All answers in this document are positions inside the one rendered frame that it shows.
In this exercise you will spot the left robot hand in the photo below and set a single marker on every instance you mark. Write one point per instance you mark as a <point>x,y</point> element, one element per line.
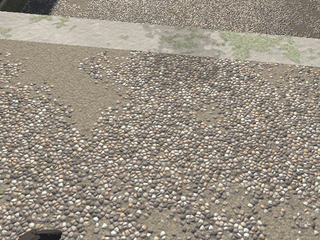
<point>45,234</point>

